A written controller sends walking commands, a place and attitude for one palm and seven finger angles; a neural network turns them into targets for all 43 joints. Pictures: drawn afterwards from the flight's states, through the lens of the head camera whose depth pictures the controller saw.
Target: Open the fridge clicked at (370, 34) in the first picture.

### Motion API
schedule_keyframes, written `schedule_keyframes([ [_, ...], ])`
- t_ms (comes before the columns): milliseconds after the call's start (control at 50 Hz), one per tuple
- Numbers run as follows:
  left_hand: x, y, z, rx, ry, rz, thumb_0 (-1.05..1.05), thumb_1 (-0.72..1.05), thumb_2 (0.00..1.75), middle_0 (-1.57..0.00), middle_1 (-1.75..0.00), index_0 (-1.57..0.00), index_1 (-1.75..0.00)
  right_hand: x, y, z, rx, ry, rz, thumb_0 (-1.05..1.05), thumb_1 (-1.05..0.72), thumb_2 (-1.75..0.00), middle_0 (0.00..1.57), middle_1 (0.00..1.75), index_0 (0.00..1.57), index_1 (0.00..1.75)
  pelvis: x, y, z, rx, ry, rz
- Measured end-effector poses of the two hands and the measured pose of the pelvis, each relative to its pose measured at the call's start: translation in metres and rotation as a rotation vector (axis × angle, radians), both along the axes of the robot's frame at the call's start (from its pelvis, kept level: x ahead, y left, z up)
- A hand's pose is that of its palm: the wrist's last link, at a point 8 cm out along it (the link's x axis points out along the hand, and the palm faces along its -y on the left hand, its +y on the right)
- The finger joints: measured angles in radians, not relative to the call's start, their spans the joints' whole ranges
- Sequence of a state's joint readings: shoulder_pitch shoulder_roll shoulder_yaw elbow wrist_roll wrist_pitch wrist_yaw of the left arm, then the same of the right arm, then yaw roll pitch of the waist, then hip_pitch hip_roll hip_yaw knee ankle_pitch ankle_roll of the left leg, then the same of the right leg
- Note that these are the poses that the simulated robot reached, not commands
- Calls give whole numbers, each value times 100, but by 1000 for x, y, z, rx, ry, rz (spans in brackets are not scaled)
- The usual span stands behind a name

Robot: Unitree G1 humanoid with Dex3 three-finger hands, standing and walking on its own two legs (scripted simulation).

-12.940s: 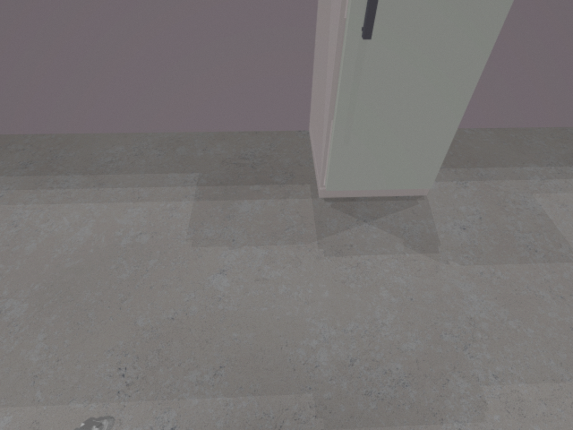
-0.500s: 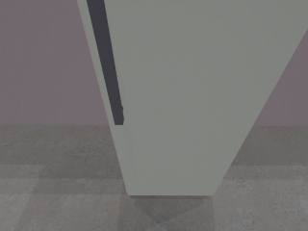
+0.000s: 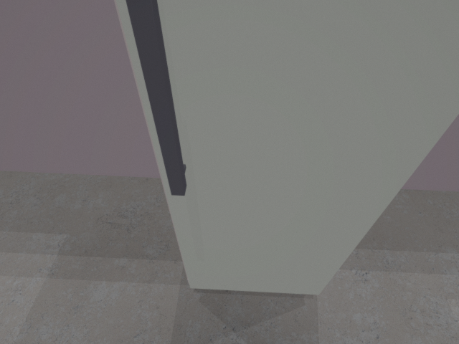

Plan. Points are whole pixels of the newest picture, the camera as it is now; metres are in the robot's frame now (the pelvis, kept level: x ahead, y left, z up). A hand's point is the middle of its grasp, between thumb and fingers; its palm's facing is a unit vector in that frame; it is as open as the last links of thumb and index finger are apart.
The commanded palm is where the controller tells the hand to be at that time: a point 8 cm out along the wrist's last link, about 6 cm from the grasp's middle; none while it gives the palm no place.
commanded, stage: come to a stop and stand still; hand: left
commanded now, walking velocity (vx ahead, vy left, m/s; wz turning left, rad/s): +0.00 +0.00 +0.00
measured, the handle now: (164, 89) +0.41 +0.13 +0.25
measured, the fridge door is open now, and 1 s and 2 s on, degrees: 0 0 0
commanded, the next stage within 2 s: look again from close up in 0.42 s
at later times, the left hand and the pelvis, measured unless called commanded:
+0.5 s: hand out of the picture +0.05 +0.17 -0.17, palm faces +0.03 -0.98 -0.20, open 7.3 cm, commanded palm none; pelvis +0.03 +0.00 +0.00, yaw +0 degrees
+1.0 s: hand out of the picture +0.04 +0.16 -0.18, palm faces +0.03 -0.98 -0.18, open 7.3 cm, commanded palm none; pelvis +0.03 -0.01 +0.00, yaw +0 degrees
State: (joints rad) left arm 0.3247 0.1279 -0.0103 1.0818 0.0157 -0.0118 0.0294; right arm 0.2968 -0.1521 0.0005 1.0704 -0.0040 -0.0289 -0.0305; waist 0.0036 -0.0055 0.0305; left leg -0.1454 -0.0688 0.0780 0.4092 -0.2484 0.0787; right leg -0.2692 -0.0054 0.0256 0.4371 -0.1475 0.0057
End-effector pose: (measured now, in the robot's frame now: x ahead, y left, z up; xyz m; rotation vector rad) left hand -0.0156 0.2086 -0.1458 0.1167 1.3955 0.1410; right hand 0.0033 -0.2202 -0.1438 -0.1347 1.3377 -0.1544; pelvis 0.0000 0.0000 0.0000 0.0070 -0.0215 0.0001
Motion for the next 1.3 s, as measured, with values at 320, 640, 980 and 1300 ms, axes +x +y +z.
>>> schedule_keyframes([
  [320,47,10,3,36,-44,-15,1,93,90,-20,-30,-20,-30,13,4,-2,13,43,-6,0,-91,-90,20,29,20,30,23,-4,1,-4,-2,3],
  [640,56,10,3,33,-40,-9,1,93,90,-20,-30,-20,-30,23,0,-1,1,50,4,0,-91,-90,20,29,20,30,31,-4,2,-5,-2,5],
  [980,48,5,0,17,-12,-4,1,92,90,-20,-30,-20,-30,26,-4,1,-11,56,8,0,-90,-90,20,29,20,30,34,-5,2,-7,-4,4],
  [1300,53,7,0,19,-14,-5,1,92,90,-20,-30,-20,-30,24,-4,2,-14,69,9,0,-90,-90,20,29,20,30,36,-6,2,-7,-2,5],
])
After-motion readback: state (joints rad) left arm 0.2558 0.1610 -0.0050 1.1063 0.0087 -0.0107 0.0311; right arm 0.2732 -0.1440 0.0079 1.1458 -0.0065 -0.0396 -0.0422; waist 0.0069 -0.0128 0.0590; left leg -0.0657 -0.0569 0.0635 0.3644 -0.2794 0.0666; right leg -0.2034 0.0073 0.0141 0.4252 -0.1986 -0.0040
